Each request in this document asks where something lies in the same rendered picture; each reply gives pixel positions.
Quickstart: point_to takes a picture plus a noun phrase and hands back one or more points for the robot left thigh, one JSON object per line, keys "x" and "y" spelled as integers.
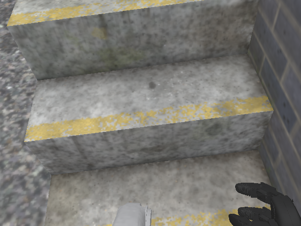
{"x": 133, "y": 214}

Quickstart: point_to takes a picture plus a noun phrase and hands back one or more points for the right robot hand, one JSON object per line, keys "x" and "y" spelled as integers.
{"x": 282, "y": 213}

